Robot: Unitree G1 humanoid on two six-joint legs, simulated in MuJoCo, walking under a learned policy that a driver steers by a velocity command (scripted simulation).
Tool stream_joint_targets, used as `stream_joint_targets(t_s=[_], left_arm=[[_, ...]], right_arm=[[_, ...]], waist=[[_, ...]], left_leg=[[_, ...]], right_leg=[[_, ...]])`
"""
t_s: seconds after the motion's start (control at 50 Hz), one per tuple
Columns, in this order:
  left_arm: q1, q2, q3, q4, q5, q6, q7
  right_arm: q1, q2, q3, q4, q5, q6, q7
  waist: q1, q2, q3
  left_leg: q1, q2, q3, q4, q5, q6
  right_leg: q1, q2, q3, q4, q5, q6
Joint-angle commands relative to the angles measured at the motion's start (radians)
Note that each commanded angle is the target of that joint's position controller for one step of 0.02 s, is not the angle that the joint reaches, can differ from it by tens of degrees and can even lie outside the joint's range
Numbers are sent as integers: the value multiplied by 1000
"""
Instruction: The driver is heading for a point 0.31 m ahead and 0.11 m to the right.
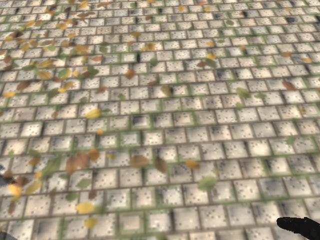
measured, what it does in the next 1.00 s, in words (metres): walks ahead, turning right: left foot, then right foot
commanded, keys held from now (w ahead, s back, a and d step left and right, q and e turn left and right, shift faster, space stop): e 0.28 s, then no key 0.72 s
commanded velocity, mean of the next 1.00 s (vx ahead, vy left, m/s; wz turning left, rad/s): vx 0.12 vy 0.00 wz -0.29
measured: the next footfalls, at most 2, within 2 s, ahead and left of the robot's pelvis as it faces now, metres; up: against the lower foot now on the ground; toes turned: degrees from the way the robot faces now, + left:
left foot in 0.02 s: +0.18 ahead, +0.13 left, +0.00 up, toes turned -4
right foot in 0.48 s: +0.24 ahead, -0.14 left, +0.00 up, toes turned -16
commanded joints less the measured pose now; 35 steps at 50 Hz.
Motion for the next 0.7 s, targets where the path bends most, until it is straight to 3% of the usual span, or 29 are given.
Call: stream_joint_targets(t_s=[0.02,0.04,0.06,0.08,0.1,0.12,0.14,0.2,0.32,0.38,0.42,0.44,0.46,0.48,0.5,0.52,0.54,0.56,0.58,0.62,0.7], left_arm=[[-56,87,11,-87,10,-4,3],[10,29,-4,-117,4,-10,3],[89,40,-12,-138,-6,-15,6],[66,145,14,-122,-14,-6,11],[-7,170,26,-136,-9,8,15],[-38,161,31,-147,0,21,17],[-45,144,36,-156,4,36,18],[-60,73,23,-201,-5,65,10],[-168,57,14,-277,8,66,-19],[-227,72,17,-311,14,70,-34],[-231,85,22,-322,15,71,-40],[-207,90,25,-315,17,69,-41],[-172,126,39,-303,22,67,-33],[-118,214,60,-305,32,68,-16],[-132,249,51,-331,51,73,-2],[-119,152,22,-320,47,65,-9],[-158,132,14,-310,41,55,-18],[-204,135,16,-302,36,49,-20],[-243,133,14,-303,32,47,-19],[-298,138,16,-295,39,49,-16],[-306,111,10,-260,42,49,-7]], right_arm=[[189,-192,-63,-22,-17,-30,-7],[323,-288,-86,-14,-44,-26,-17],[356,-268,-84,7,-30,-4,-10],[296,-165,-57,-26,-23,4,-7],[239,-120,-43,-45,-22,14,-8],[183,-102,-35,-47,-24,22,-6],[151,-89,-31,-44,-25,27,-6],[124,-129,-46,-27,-34,32,-12],[122,-169,-59,-12,-10,65,-35],[155,-196,-63,10,7,76,-25],[155,-212,-67,19,22,83,-21],[147,-210,-65,23,30,86,-22],[194,-182,-56,42,26,84,-19],[230,-133,-37,34,-10,77,-13],[274,-70,-8,16,-45,72,0],[242,-119,-20,24,-21,82,4],[188,-152,-30,14,5,94,2],[183,-147,-32,20,7,105,-8],[183,-154,-37,32,-3,118,-20],[227,-137,-35,51,-7,136,-31],[218,-100,-21,59,-8,141,-39]], waist=[[-172,-111,-135],[-181,85,-298],[-145,327,-384],[-148,181,-275],[-146,89,-182],[-120,36,-118],[-95,52,-81],[-75,106,-48],[-101,69,-91],[-118,72,-77],[-104,79,-70],[-82,73,-77],[-73,28,-103],[-72,-112,-192],[-105,-311,-257],[-61,-203,-328],[-64,-164,-241],[-82,-140,-191],[-94,-127,-158],[-135,-141,-135],[-116,-166,-138]], left_leg=[[404,83,-46,-19,-47,81],[769,315,-317,11,63,201],[879,458,-617,-55,85,295],[772,422,-520,-50,118,265],[642,378,-340,-41,247,228],[514,326,-221,-55,352,211],[426,292,-146,-78,374,200],[307,255,-8,-171,400,231],[341,251,143,-182,379,227],[384,266,140,-137,339,216],[409,276,124,-73,307,194],[397,259,134,-15,274,168],[357,211,163,78,223,123],[226,143,223,261,-4,53],[-31,31,208,532,-668,-23],[-33,49,69,624,-710,-37],[-59,63,55,651,-663,-38],[-78,72,53,624,-616,-37],[-57,81,44,595,-570,-45],[62,60,67,533,-488,-59],[170,44,81,327,-382,-53]], right_leg=[[-146,-153,164,218,289,-80],[-422,-22,17,558,96,2],[-630,-6,-32,768,-294,31],[-680,-72,10,872,-257,44],[-676,-103,-30,891,-198,59],[-642,-133,-56,855,-150,74],[-608,-166,-68,808,-114,78],[-543,-177,-124,708,-11,99],[-425,-170,-170,391,227,78],[-386,-144,-186,278,191,53],[-348,-127,-193,177,167,26],[-276,-108,-208,76,234,6],[-147,-100,-193,-14,376,-22],[62,-256,-25,14,790,-78],[238,-498,246,62,1107,-273],[166,-512,246,27,964,-331],[109,-439,163,5,868,-289],[60,-390,112,-9,768,-237],[-4,-371,87,-29,703,-212],[-142,-328,20,-61,648,-197],[-171,-309,3,-79,471,-189]])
